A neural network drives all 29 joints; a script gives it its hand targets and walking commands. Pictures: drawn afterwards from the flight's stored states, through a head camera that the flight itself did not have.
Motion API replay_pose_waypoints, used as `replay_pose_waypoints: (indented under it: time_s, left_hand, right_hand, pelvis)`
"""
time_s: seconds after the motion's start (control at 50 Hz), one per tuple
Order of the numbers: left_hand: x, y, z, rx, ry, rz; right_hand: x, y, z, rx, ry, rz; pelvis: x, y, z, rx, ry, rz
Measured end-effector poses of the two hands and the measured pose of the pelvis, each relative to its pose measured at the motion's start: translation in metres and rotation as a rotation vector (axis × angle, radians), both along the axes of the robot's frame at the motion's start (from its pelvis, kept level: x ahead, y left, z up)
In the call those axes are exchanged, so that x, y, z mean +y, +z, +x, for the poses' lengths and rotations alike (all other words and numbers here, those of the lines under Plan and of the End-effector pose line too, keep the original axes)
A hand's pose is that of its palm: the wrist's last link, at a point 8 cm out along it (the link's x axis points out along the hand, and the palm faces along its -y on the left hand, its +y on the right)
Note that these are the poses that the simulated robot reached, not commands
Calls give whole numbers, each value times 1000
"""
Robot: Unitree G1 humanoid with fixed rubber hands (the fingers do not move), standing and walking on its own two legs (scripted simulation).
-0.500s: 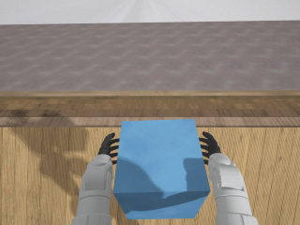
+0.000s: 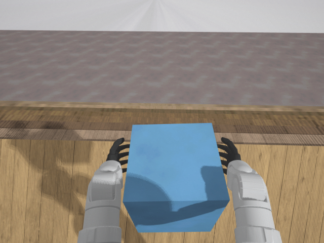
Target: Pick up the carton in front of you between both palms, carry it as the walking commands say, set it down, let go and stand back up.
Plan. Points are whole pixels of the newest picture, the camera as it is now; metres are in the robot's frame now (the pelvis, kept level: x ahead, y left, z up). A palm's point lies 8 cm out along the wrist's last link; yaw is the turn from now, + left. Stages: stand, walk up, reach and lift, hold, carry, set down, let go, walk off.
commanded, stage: carry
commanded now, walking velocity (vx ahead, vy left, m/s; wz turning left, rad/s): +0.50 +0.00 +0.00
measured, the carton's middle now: (173, 180) +0.30 -0.01 +0.00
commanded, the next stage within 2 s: none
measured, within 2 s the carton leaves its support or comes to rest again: neither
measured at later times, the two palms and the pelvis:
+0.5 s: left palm (115, 114) +0.48 +0.16 +0.09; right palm (210, 111) +0.48 -0.13 +0.10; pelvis +0.21 +0.01 +0.00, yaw -1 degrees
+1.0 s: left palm (132, 69) +0.82 +0.15 +0.07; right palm (198, 70) +0.81 -0.15 +0.07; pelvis +0.55 +0.01 -0.02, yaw -1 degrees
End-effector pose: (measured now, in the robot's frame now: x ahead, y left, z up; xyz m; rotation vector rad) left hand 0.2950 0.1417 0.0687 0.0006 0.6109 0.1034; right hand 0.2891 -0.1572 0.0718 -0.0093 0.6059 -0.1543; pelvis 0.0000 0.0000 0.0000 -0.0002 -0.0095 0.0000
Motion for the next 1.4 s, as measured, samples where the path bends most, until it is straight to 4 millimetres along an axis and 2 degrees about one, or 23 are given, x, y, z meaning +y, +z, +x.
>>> replay_pose_waypoints:
  time_s: [0.1, 0.2, 0.3, 0.36, 0.42, 0.5, 0.58, 0.66, 0.74, 0.82, 0.88, 1.02, 1.08, 1.14, 1.2, 1.32, 1.4]
  left_hand:
    - [14, 10, 21, 8, 2, -2]
    - [7, 21, 57, 64, -21, -10]
    - [-10, 20, 95, 61, -1, -50]
    - [-7, 16, 111, 105, 15, -41]
    - [4, 18, 134, 118, 43, -46]
    - [23, 23, 181, 81, 70, -61]
    - [40, 16, 241, 43, 63, -73]
    - [39, 11, 291, 126, 30, -72]
    - [30, 17, 342, 143, -14, -64]
    - [23, 27, 397, 99, -27, -66]
    - [19, 26, 438, 77, -16, -62]
    - [3, 1, 540, 71, 41, -32]
    - [2, -5, 573, 125, 77, -29]
    - [3, 0, 606, 142, 106, -31]
    - [3, 13, 650, 115, 104, -22]
    - [1, 41, 760, 50, 44, 5]
    - [3, 48, 838, 42, 3, 18]
  right_hand:
    - [14, 11, 23, 8, -9, 19]
    - [7, 18, 47, 63, -40, 16]
    - [-9, 18, 83, 56, -64, 42]
    - [-7, 17, 107, 101, -63, 62]
    - [4, 20, 138, 116, -40, 62]
    - [23, 25, 192, 79, -14, 54]
    - [40, 19, 248, 40, -20, 46]
    - [39, 11, 284, 120, -63, 48]
    - [31, 17, 323, 135, -108, 56]
    - [25, 29, 376, 91, -119, 57]
    - [20, 29, 421, 70, -105, 59]
    - [3, -5, 541, 69, -40, 79]
    - [2, -12, 585, 124, -5, 78]
    - [3, -7, 626, 142, 15, 85]
    - [4, 6, 672, 116, 28, 79]
    - [1, 34, 769, 50, 21, 30]
    - [3, 44, 840, 42, 11, 2]
  pelvis:
    - [10, -2, 27, 45, -38, 1]
    - [6, 4, 61, 79, -52, -25]
    - [-3, -4, 106, 98, -14, -32]
    - [-4, 2, 135, 111, -3, -10]
    - [0, 6, 166, 112, -5, 4]
    - [13, 1, 214, 102, -9, 6]
    - [31, -17, 268, 83, -36, 19]
    - [41, -7, 311, 95, -60, 7]
    - [44, 7, 356, 103, -58, -13]
    - [39, 10, 407, 103, -50, -23]
    - [31, 6, 451, 97, -48, -21]
    - [2, -27, 562, 59, -15, -22]
    - [-7, -21, 593, 60, -2, -14]
    - [-13, -10, 624, 67, 2, 0]
    - [-15, -2, 657, 74, -3, 10]
    - [-10, 0, 731, 82, -16, 12]
    - [0, -9, 788, 80, -25, 0]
